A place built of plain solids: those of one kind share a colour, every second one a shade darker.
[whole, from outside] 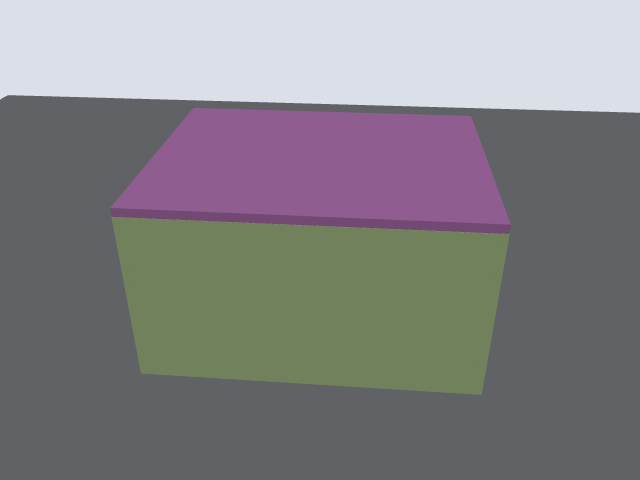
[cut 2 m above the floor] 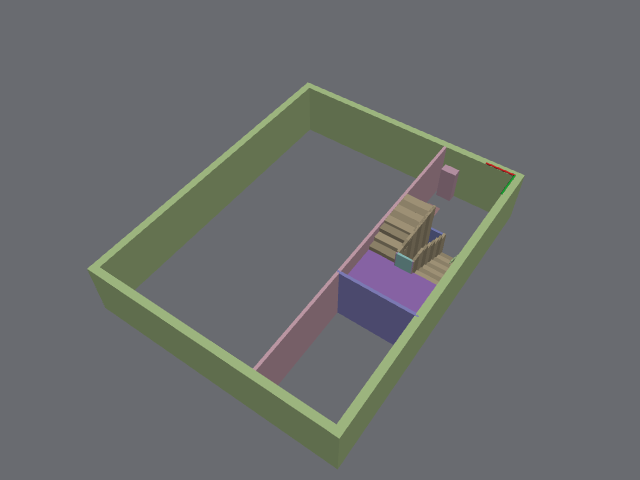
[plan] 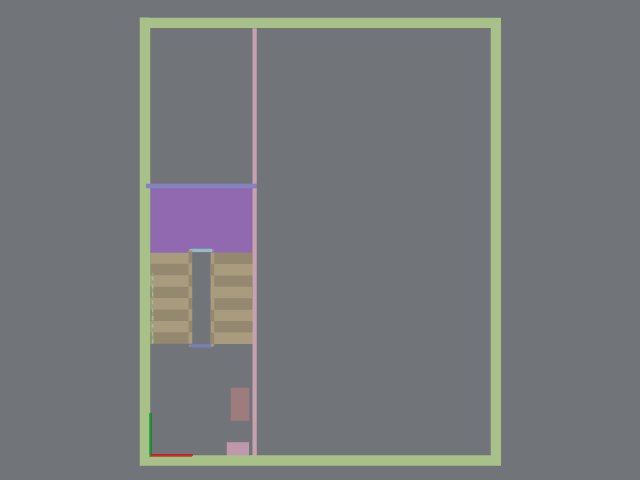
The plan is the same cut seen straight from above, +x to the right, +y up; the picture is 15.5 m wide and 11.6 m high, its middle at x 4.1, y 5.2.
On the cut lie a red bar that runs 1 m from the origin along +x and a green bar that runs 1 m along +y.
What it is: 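A small block of dwellings, 8.2 m wide and 10.3 m deep inside, its common dog-leg stair of 18 risers of 159 mm a storey on goings of 276 mm, 1.02 m wide flights and a well of 0.44 m; the dwelling on the first floor; a hall, a living room, a bedroom, a kitchen, the bathroom shut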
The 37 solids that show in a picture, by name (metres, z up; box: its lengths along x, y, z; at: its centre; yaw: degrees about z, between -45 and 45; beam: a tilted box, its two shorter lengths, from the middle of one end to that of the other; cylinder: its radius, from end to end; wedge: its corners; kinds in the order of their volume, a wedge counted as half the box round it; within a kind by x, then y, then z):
{
 "wall_1": {"box": [0.26, 10.83, 5.76], "at": [-0.13, 5.16, 2.83]},
 "wall_2": {"box": [8.73, 0.26, 5.76], "at": [4.11, -0.13, 2.83]},
 "wall_3": {"box": [8.73, 0.26, 5.76], "at": [4.11, 10.45, 2.83]},
 "wall_4": {"box": [0.26, 10.83, 5.76], "at": [8.35, 5.16, 2.83]},
 "roof_slab_1": {"box": [8.71, 10.81, 0.44], "at": [4.11, 5.16, 5.77]},
 "piece_1": {"box": [1.02, 0.28, 0.21], "at": [0.51, 2.83, 0.05]},
 "piece_2": {"box": [1.02, 0.28, 0.37], "at": [0.51, 3.11, 0.13]},
 "piece_3": {"box": [1.02, 0.28, 0.53], "at": [0.51, 3.39, 0.21]},
 "piece_4": {"box": [1.02, 0.28, 0.68], "at": [0.51, 3.66, 0.29]},
 "piece_5": {"box": [1.02, 0.28, 0.84], "at": [0.51, 3.94, 0.37]},
 "piece_6": {"box": [1.02, 0.28, 1.0], "at": [0.51, 4.21, 0.45]},
 "piece_7": {"box": [1.02, 0.28, 1.16], "at": [0.51, 4.49, 0.53]},
 "piece_8": {"box": [1.02, 0.28, 1.32], "at": [0.51, 4.76, 0.61]},
 "piece_9": {"box": [0.09, 0.28, 1.13], "at": [0.97, 2.83, 0.51]},
 "piece_10": {"box": [0.09, 0.28, 1.29], "at": [0.97, 3.11, 0.59]},
 "piece_11": {"box": [0.09, 0.28, 1.45], "at": [0.97, 3.38, 0.67]},
 "piece_12": {"box": [0.09, 0.28, 1.6], "at": [0.97, 3.66, 0.75]},
 "piece_13": {"box": [0.09, 0.28, 1.76], "at": [0.97, 3.94, 0.83]},
 "piece_14": {"box": [0.09, 0.28, 1.92], "at": [0.97, 4.22, 0.91]},
 "piece_15": {"box": [0.09, 0.28, 2.08], "at": [0.97, 4.49, 0.99]},
 "piece_16": {"box": [0.09, 0.28, 2.24], "at": [0.97, 4.77, 1.07]},
 "piece_17": {"box": [0.09, 0.28, 1.24], "at": [1.5, 4.48, 2.05]},
 "piece_18": {"box": [1.02, 0.28, 2.75], "at": [1.96, 2.83, 1.32]},
 "piece_19": {"box": [1.02, 0.28, 2.59], "at": [1.96, 3.1, 1.24]},
 "piece_20": {"box": [1.02, 0.28, 2.43], "at": [1.96, 3.38, 1.17]},
 "piece_21": {"box": [1.02, 0.28, 2.27], "at": [1.96, 3.65, 1.09]},
 "piece_22": {"box": [1.02, 0.28, 2.11], "at": [1.96, 3.93, 1.01]},
 "piece_23": {"box": [1.02, 0.28, 1.95], "at": [1.96, 4.2, 0.93]},
 "piece_24": {"box": [1.02, 0.28, 1.8], "at": [1.96, 4.48, 0.85]},
 "piece_25": {"box": [1.02, 0.28, 1.64], "at": [1.96, 4.76, 0.77]},
 "half_1": {"box": [2.47, 1.56, 1.48], "at": [1.23, 5.67, 0.69]},
 "core_wall_low_1": {"box": [0.11, 10.32, 2.75], "at": [2.52, 5.16, 1.32]},
 "core_wall_back_1": {"box": [2.68, 0.11, 5.6], "at": [1.23, 6.5, 2.75]},
 "hung_more_letter_boxes_1": {"box": [0.54, 0.31, 1.31], "at": [2.12, 0.16, 0.61]},
 "ground_whole_1": {"box": [0.54, 0.08, 1.0], "at": [1.23, 2.64, 0.45]},
 "whole_1": {"box": [0.54, 0.08, 0.95], "at": [1.23, 4.95, 1.9]},
 "laid_doormat_1": {"box": [0.45, 0.8, 0.05], "at": [2.17, 1.23, -0.02]}
}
